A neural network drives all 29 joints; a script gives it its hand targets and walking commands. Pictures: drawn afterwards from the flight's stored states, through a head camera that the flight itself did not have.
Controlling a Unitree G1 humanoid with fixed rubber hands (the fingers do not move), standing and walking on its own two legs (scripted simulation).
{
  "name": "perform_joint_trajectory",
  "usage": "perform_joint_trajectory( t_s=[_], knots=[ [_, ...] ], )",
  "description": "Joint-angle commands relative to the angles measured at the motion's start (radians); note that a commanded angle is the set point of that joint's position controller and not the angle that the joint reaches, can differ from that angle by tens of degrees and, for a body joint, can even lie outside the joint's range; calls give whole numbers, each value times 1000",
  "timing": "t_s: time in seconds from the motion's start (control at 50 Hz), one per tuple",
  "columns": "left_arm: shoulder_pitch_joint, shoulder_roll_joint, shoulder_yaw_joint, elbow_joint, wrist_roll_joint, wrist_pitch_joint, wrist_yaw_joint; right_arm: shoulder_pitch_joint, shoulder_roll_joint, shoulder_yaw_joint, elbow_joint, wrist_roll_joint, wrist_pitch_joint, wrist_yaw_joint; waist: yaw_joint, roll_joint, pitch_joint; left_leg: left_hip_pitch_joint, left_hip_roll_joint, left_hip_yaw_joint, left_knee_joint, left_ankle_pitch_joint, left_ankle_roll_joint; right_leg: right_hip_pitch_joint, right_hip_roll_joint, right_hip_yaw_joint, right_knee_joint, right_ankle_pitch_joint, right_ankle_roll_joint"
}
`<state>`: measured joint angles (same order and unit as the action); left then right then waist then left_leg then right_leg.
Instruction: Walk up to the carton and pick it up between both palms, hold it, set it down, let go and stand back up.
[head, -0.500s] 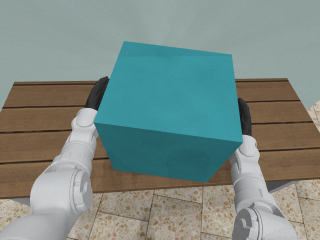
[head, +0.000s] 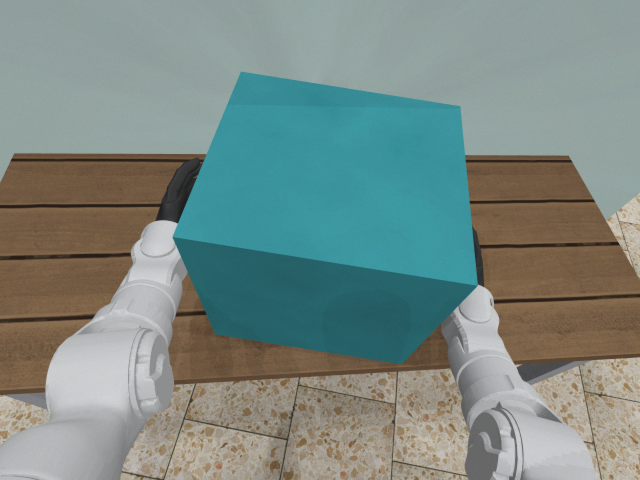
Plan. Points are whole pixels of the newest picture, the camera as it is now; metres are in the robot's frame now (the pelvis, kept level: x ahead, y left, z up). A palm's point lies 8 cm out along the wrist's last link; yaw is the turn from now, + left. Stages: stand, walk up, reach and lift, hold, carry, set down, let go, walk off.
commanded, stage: set down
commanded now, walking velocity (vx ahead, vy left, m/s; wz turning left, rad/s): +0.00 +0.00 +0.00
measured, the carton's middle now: (327, 229) +0.44 -0.01 +0.00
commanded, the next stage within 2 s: none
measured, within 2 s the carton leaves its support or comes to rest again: neither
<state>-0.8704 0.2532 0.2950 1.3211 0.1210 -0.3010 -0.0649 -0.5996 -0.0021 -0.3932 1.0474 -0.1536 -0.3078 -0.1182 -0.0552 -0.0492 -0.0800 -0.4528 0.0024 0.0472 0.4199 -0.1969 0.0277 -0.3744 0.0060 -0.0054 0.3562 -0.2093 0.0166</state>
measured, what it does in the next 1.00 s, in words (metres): stands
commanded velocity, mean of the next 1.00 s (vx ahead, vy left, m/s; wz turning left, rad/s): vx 0.00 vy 0.00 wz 0.00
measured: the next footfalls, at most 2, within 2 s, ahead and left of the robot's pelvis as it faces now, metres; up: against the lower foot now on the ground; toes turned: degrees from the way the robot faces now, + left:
none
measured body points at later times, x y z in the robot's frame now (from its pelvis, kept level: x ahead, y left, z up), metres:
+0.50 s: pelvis -0.04 +0.00 -0.02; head +0.02 +0.02 +0.43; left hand +0.40 +0.23 +0.02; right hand +0.34 -0.19 +0.00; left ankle -0.01 +0.09 -0.74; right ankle -0.04 -0.13 -0.74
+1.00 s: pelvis -0.05 +0.01 -0.02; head +0.01 +0.03 +0.43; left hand +0.35 +0.24 -0.01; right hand +0.30 -0.20 -0.02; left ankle -0.01 +0.09 -0.74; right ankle -0.04 -0.13 -0.74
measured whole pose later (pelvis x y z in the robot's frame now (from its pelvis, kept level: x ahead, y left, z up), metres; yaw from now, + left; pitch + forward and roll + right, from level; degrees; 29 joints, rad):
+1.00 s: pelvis -0.05 +0.01 -0.02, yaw -1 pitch +15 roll -2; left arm -0.65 0.39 -0.03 1.28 -0.23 -0.36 -0.11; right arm -0.56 -0.11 0.06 1.22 0.28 -0.42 -0.17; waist -0.07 0.00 -0.18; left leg -0.68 0.03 0.04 0.63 -0.23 0.03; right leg -0.59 0.02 -0.01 0.56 -0.24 0.01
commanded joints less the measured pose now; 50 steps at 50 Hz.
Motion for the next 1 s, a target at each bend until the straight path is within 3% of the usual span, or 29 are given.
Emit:
perform_joint_trajectory(
  t_s=[0.0,0.08,0.16,0.22,0.26,0.3,0.48,0.64,0.84,0.98],
  knots=[
    [-507,176,-255,-4,-252,-84,47,-511,-208,156,59,190,-102,-30,-80,191,-734,312,37,-30,217,540,-122,-60,29,-35,94,464,-10],
    [-495,228,-311,55,-329,-102,32,-524,-261,249,103,289,-128,-44,-82,172,-766,266,17,-36,255,557,-123,-5,18,-21,145,589,-8],
    [-431,288,-309,72,-350,-109,1,-471,-268,356,132,379,-145,-55,-77,125,-711,179,-10,-34,251,487,-95,83,-1,-3,191,704,21],
    [-449,304,-335,112,-375,-107,-11,-506,-290,374,148,415,-130,-58,-88,110,-633,97,-15,-35,228,356,-81,57,-11,-8,200,613,24],
    [-484,318,-371,145,-405,-108,-17,-543,-305,371,165,425,-111,-61,-110,101,-571,47,-15,-34,216,242,-70,7,-15,-15,198,489,22],
    [-488,325,-395,146,-430,-111,-20,-548,-309,383,137,434,-100,-61,-106,93,-555,40,-13,-36,216,188,-61,-44,-14,-23,198,383,17],
    [-448,336,-460,68,-487,-116,-21,-495,-335,387,51,459,-79,-59,-101,141,-629,121,-3,-57,239,150,-67,-211,2,-58,193,185,-9],
    [-330,321,-449,3,-470,-105,-28,-380,-344,407,42,473,-88,-57,-82,150,-614,189,-2,-71,244,208,-83,-217,17,-60,190,203,-16],
    [-156,360,-347,-178,-391,-100,-55,-194,-333,466,47,526,-147,-66,-17,196,-590,320,-2,-88,250,409,-112,-156,42,-50,136,295,-13],
    [-71,422,-307,-361,-404,-101,-56,-128,-316,476,-164,551,-161,-64,10,197,-628,323,-8,-76,222,362,-98,-93,40,-35,119,267,-5]
  ],
)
